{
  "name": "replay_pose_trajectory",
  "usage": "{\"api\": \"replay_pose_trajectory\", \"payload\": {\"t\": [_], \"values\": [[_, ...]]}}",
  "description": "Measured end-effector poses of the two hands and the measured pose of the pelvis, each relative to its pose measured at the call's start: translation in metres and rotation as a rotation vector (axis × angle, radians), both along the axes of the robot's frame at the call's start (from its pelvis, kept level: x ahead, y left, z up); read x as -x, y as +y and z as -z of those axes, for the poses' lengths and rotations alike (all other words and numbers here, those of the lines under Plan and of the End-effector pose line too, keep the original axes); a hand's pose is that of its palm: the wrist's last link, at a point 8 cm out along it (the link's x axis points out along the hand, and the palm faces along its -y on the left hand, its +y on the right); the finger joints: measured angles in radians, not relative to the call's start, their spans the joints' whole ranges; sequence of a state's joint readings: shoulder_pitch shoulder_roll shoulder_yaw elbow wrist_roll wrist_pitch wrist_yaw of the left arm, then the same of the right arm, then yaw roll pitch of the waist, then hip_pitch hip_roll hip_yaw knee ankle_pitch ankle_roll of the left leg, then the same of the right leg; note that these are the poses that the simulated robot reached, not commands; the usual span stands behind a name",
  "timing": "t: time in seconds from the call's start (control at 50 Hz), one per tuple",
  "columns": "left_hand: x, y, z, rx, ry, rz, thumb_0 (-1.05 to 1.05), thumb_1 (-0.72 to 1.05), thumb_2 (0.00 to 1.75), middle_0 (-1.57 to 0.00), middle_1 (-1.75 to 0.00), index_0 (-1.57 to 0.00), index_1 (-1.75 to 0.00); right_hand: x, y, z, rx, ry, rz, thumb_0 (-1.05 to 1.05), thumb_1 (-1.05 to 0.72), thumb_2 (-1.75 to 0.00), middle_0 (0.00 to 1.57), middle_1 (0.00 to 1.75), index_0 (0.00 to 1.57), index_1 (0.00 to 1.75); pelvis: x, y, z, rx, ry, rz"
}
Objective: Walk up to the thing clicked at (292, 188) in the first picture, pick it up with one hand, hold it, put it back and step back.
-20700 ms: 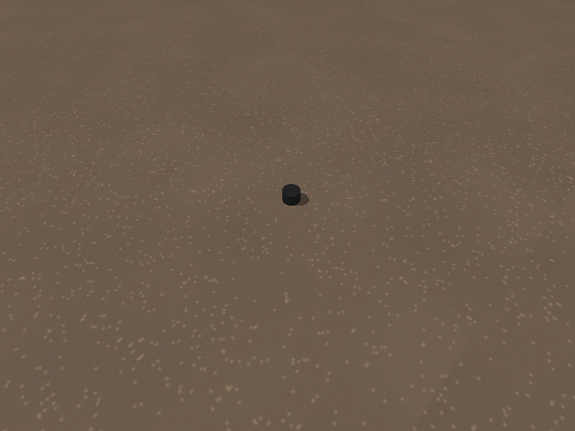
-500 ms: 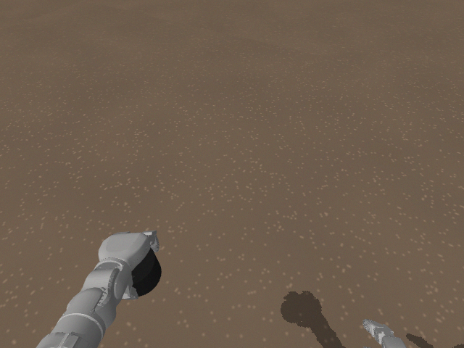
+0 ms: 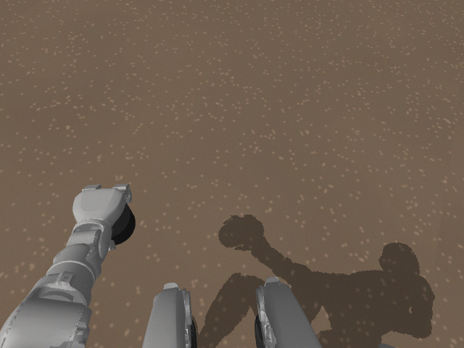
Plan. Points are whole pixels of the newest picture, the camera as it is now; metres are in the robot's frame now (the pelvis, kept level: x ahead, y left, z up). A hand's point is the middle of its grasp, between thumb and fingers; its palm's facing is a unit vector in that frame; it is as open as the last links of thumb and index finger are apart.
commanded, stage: crouch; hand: left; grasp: from above
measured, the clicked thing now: (110, 220) +0.40 +0.24 -0.15
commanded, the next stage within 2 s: lower in 1.16 s
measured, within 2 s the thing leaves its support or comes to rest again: neither
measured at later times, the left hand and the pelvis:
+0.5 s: hand (127, 241) +0.40 +0.25 -0.33, palm faces -0.44 -0.02 -0.90, open 11.1 cm; pelvis -0.02 +0.00 -0.16, yaw -3 degrees
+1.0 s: hand (135, 245) +0.41 +0.25 -0.41, palm faces -0.46 -0.03 -0.89, open 11.1 cm; pelvis -0.03 +0.00 -0.24, yaw -5 degrees
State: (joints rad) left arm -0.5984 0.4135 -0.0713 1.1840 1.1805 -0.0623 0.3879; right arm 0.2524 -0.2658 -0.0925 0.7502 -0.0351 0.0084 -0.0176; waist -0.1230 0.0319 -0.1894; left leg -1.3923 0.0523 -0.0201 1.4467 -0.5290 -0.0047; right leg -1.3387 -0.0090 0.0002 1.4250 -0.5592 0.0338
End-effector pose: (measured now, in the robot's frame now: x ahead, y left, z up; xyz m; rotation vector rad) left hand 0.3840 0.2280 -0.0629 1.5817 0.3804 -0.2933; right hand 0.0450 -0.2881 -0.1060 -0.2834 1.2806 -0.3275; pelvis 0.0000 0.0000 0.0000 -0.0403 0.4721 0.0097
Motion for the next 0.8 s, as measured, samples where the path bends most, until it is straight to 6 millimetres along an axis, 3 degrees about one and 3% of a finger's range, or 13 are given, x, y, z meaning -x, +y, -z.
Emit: {"api": "replay_pose_trajectory", "payload": {"t": [0.14,0.36,0.56,0.8], "values": [[-0.006,0.007,0.072,0.004,0.032,-0.023,0.0,-0.18,0.71,-0.46,-0.83,-0.51,-0.81,0.01,0.017,0.066,-0.039,0.036,-0.015,0.01,-0.9,-0.9,0.2,0.3,0.2,0.3,0.011,0.003,0.057,0.012,0.083,0.005],[-0.008,0.017,0.171,0.037,0.053,-0.008,-0.01,-0.17,0.65,-0.5,-0.79,-0.55,-0.77,-0.004,0.022,0.143,-0.065,0.044,-0.117,0.0,-0.9,-0.9,0.2,0.3,0.21,0.3,0.021,0.0,0.133,0.034,0.158,0.007],[-0.023,0.021,0.221,0.034,0.029,-0.028,-0.01,-0.2,0.66,-0.52,-0.78,-0.58,-0.75,-0.013,0.011,0.175,-0.031,0.048,-0.162,0.0,-0.9,-0.9,0.2,0.3,0.21,0.3,0.023,-0.002,0.174,0.048,0.169,0.018],[-0.029,0.019,0.264,0.048,0.058,-0.034,-0.01,-0.19,0.66,-0.53,-0.77,-0.58,-0.75,0.012,0.006,0.206,-0.045,0.108,-0.142,0.0,-0.91,-0.9,0.2,0.3,0.2,0.3,0.026,-0.004,0.209,0.051,0.159,0.036]]}}
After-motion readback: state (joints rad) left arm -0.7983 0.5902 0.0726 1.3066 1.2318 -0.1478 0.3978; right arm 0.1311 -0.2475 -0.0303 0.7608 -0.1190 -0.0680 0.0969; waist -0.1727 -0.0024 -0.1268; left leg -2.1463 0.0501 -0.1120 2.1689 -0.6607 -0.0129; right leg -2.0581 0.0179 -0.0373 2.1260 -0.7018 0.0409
